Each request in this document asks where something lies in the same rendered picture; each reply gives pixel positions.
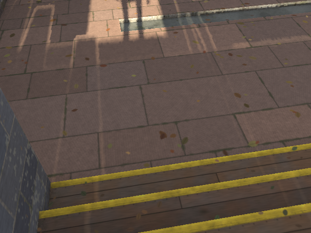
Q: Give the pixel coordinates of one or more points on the stairs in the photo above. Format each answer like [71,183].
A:
[265,191]

